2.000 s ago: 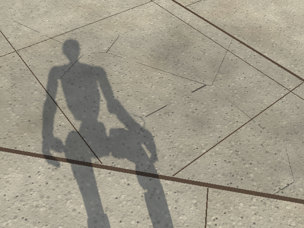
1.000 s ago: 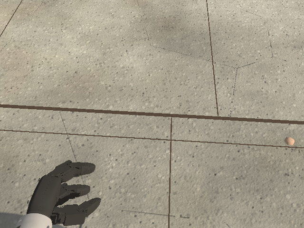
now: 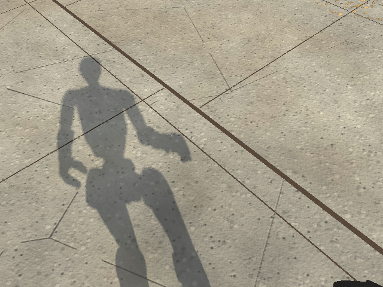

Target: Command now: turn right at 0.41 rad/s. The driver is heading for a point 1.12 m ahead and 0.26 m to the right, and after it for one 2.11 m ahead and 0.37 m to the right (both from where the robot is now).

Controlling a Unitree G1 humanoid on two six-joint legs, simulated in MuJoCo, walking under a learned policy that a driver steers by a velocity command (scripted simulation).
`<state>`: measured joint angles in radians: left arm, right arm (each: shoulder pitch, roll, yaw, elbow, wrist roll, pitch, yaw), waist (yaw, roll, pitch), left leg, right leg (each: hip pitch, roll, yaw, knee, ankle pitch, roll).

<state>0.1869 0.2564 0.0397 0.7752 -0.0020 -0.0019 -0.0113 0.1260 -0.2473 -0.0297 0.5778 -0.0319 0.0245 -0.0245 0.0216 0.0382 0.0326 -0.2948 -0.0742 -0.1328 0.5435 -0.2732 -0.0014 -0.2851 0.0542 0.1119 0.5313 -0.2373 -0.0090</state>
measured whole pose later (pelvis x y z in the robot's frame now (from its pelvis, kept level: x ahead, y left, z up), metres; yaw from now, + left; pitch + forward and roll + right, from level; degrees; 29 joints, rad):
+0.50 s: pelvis -0.01 -0.01 +0.00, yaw -26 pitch +2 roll +1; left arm 0.11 0.31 0.09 0.60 -0.03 0.08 -0.04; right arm 0.16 -0.30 -0.09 0.65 0.01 0.01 -0.02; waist -0.02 0.00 0.08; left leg -0.18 0.08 0.19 0.47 -0.31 -0.02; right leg -0.45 -0.08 -0.04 0.78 -0.34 0.07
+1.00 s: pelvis +0.06 -0.08 +0.01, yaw -16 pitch +1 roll +0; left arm 0.38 0.27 0.07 0.80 0.05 -0.07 0.01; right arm 0.26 -0.30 -0.10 0.76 -0.03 0.05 0.08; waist 0.00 0.00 -0.05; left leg -0.77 0.09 0.00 1.14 -0.07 -0.02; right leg 0.02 -0.05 -0.29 0.27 -0.30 0.01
